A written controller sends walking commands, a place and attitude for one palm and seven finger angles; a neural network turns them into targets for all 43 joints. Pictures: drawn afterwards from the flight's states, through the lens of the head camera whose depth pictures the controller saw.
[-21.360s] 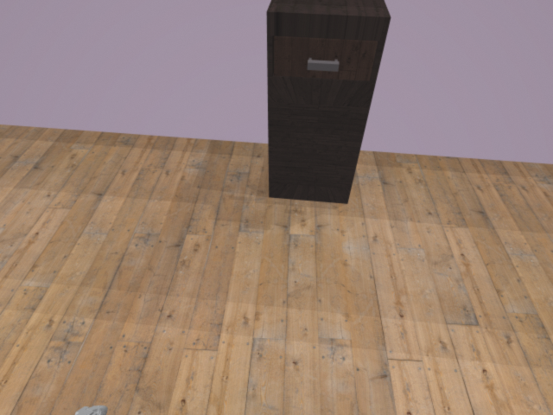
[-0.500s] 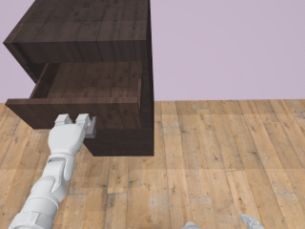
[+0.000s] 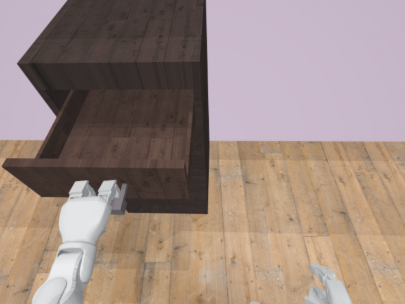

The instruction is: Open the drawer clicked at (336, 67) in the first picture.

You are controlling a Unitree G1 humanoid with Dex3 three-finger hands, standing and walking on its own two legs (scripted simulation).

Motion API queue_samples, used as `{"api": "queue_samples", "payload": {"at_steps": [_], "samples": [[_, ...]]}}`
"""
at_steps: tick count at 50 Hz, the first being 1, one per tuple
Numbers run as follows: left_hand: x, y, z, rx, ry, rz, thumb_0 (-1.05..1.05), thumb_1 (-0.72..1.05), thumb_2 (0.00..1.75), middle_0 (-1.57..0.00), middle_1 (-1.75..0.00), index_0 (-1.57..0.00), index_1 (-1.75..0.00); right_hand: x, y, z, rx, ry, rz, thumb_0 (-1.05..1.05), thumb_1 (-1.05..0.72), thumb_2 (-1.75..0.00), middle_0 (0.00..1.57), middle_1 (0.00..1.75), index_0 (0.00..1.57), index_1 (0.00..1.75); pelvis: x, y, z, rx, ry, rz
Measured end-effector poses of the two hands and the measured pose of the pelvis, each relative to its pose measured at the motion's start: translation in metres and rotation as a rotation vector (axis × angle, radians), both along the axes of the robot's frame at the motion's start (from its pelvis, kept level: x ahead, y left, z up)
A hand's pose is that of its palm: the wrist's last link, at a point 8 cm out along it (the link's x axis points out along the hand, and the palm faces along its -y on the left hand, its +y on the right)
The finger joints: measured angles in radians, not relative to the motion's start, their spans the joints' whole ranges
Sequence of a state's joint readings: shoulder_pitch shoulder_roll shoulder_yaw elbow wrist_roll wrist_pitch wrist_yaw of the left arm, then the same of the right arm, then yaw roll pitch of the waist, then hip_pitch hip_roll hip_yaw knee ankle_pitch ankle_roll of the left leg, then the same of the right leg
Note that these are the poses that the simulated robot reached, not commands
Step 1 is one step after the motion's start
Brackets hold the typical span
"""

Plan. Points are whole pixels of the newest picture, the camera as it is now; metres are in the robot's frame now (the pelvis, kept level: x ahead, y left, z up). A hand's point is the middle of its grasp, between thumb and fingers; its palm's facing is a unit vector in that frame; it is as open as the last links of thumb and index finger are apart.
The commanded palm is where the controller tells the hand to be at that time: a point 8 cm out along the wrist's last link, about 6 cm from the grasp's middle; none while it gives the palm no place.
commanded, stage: pull the drawer open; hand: left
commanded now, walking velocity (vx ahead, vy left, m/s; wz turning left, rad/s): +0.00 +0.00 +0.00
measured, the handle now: (100, 196) +0.32 +0.24 +0.00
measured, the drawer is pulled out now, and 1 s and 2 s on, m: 0.22 0.30 0.30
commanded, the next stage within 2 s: open the thumb to release the handle in 0.92 s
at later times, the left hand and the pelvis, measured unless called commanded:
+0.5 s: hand (90, 257) +0.21 +0.24 -0.02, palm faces -0.02 -0.05 -1.00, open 6.0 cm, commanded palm +0.18 +0.24 +0.03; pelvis +0.00 -0.01 -0.01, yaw +0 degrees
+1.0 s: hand (87, 267) +0.19 +0.23 -0.02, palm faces -0.02 -0.07 -1.00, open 6.1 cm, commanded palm +0.17 +0.24 +0.03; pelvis +0.00 -0.01 -0.02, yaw -1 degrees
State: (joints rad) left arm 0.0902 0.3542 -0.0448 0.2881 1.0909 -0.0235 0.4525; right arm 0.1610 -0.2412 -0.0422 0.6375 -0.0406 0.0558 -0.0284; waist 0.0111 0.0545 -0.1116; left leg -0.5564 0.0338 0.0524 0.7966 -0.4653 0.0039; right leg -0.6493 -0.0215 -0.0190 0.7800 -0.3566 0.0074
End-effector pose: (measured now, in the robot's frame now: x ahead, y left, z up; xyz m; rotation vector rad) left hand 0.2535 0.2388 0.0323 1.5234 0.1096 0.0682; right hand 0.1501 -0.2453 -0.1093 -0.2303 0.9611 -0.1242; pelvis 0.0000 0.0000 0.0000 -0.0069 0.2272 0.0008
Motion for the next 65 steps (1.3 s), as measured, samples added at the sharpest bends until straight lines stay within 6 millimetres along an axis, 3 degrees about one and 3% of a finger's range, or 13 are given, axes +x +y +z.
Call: {"api": "queue_samples", "payload": {"at_steps": [15, 30, 45, 56, 65], "samples": [[-0.043, -0.003, 0.001, -0.004, 0.001, 0.025, 0.05, 0.65, 0.8, -0.29, -1.33, -0.41, -1.35, 0.029, 0.008, 0.005, 0.016, -0.076, 0.057, 0.01, -0.9, -0.9, 0.2, 0.3, 0.2, 0.3, 0.001, -0.004, -0.003, 0.004, -0.013, 0.001], [-0.075, -0.005, 0.001, -0.001, 0.001, 0.044, 0.05, 0.65, 0.8, -0.29, -1.32, -0.41, -1.35, 0.037, 0.012, 0.003, 0.027, -0.109, 0.093, 0.01, -0.9, -0.9, 0.21, 0.3, 0.2, 0.3, -0.004, -0.009, -0.009, 0.008, -0.022, 0.003], [-0.082, -0.004, 0.004, -0.022, 0.007, 0.03, 0.05, 0.66, 0.72, -0.27, -1.31, -0.39, -1.33, 0.03, 0.001, 0.005, 0.017, -0.107, 0.076, 0.01, -0.9, -0.9, 0.21, 0.3, 0.2, 0.3, 0.001, -0.009, -0.013, 0.009, -0.008, -0.023], [-0.082, -0.003, 0.0, 0.005, -0.051, 0.02, 0.03, 0.65, 0.76, -0.31, -1.31, -0.39, -1.32, 0.032, 0.001, -0.01, -0.005, -0.066, 0.087, 0.01, -0.9, -0.9, 0.2, 0.3, 0.2, 0.3, 0.001, -0.006, -0.02, 0.004, 0.016, -0.004], [-0.076, -0.008, 0.003, 0.001, -0.052, 0.087, 0.01, 0.4, 0.68, -0.36, -1.28, -0.38, -1.3, 0.034, 0.018, -0.009, 0.033, -0.072, 0.102, 0.01, -0.9, -0.9, 0.2, 0.3, 0.2, 0.3, -0.006, -0.009, -0.014, 0.008, -0.02, 0.014]]}}
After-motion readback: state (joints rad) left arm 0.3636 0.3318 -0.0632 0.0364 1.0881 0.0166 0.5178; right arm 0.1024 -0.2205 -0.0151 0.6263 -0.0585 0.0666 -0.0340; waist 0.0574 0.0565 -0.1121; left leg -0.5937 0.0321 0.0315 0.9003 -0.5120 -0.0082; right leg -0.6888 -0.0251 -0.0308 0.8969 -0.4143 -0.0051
